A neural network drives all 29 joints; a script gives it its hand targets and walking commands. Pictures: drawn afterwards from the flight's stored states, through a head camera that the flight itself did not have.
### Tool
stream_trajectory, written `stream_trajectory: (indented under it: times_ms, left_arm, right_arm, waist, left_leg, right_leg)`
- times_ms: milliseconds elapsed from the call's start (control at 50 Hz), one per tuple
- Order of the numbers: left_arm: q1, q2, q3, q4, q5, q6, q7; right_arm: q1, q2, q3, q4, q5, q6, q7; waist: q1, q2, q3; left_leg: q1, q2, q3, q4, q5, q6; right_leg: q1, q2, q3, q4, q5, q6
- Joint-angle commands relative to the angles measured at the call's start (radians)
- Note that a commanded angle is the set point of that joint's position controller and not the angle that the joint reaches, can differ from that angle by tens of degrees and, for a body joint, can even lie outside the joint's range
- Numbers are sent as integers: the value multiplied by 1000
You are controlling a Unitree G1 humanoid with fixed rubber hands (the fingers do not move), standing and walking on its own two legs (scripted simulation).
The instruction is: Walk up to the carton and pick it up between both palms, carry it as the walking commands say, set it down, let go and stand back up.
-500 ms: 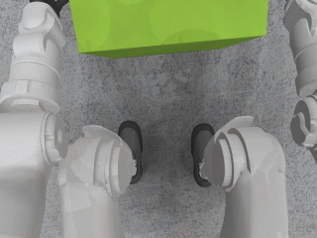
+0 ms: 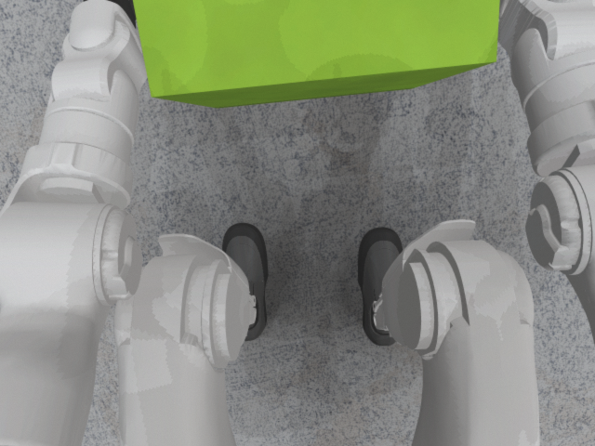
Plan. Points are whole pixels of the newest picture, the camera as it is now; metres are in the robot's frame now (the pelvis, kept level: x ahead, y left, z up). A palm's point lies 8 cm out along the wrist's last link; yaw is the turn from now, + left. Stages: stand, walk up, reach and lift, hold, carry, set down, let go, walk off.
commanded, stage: reach and lift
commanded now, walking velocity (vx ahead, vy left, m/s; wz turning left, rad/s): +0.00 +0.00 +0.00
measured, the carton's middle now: (309, 5) +0.54 -0.01 -0.24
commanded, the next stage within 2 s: none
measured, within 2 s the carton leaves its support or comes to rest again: leaves its support in 0.90 s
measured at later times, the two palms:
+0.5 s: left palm (112, 2) +0.54 +0.18 -0.17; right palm out of the picture +0.55 -0.20 -0.17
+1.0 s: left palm (111, 0) +0.54 +0.17 -0.16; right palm out of the picture +0.55 -0.21 -0.15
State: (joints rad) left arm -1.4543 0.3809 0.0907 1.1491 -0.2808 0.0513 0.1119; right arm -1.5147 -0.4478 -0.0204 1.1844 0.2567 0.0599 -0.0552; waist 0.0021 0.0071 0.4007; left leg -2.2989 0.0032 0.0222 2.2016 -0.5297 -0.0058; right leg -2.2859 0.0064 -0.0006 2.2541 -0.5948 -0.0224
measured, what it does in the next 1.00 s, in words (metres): stands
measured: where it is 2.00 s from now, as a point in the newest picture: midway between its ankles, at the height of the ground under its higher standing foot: (313, 302)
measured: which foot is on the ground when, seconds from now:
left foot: down 0.00-1.00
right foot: down 0.00-1.00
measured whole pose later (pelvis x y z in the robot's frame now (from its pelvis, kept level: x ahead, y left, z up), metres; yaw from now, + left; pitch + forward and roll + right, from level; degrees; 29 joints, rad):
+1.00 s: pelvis +0.00 +0.00 +0.00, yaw -1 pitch +37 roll +1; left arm -1.39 0.36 0.09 1.05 -0.29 0.15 0.12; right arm -1.44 -0.45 -0.02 1.07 0.26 0.18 -0.05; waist 0.00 0.01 0.33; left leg -2.31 -0.02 0.00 2.20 -0.52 -0.01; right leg -2.30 0.02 0.00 2.24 -0.57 -0.01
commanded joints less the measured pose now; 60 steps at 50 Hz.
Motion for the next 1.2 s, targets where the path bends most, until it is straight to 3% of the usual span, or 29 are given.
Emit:
stream_trajectory:
  times_ms: [0,320,460,580,740,840,900,1000,1100,1180]
  left_arm:
    - [-247,51,-18,-95,-8,-22,2]
    - [-361,-215,-169,-134,-82,-43,-34]
    - [-531,-601,-231,-175,-72,-15,-145]
    - [-556,-749,-209,-217,-29,24,-219]
    - [-588,-816,-227,-309,-42,49,-245]
    - [-634,-830,-256,-412,-72,50,-224]
    - [-649,-820,-261,-463,-74,50,-206]
    - [-647,-809,-243,-454,-49,64,-194]
    - [-636,-852,-211,-411,-16,91,-216]
    - [-633,-895,-191,-433,3,117,-240]
  right_arm:
    - [-262,-102,-11,-87,-4,-25,-7]
    - [-348,163,105,-116,48,-43,28]
    - [-456,591,176,-157,24,-2,139]
    - [-467,774,163,-198,1,40,216]
    - [-480,840,177,-293,10,67,249]
    - [-531,848,211,-406,50,67,239]
    - [-555,849,232,-459,75,68,225]
    - [-537,859,223,-426,69,85,216]
    - [-501,903,178,-362,23,113,239]
    - [-488,941,149,-382,-13,138,262]
  waist:
    - [-16,-31,-1243]
    - [-30,-22,-1259]
    - [-41,-33,-1185]
    - [-25,-37,-1109]
    - [-20,-32,-1200]
    - [-14,-36,-1400]
    - [8,-43,-1510]
    - [30,-39,-1497]
    - [24,-31,-1408]
    - [16,-30,-1437]
  left_leg:
    - [643,-19,2,-111,313,-13]
    - [664,-42,-5,-128,346,-9]
    - [594,-69,-1,-125,315,-4]
    - [509,-75,21,-111,298,10]
    - [544,-75,32,-97,339,15]
    - [650,-82,36,-97,408,17]
    - [699,-84,42,-105,429,17]
    - [681,-83,56,-136,352,17]
    - [623,-84,62,-168,268,19]
    - [622,-90,66,-184,275,18]
  right_leg:
    - [557,-4,20,-204,318,31]
    - [570,7,8,-218,346,21]
    - [544,24,2,-210,332,8]
    - [504,41,-4,-198,329,-3]
    - [515,47,-20,-183,364,-6]
    - [591,54,-34,-180,425,-1]
    - [639,59,-38,-184,450,4]
    - [628,64,-41,-216,379,5]
    - [563,66,-44,-251,295,-1]
    - [560,69,-51,-269,305,0]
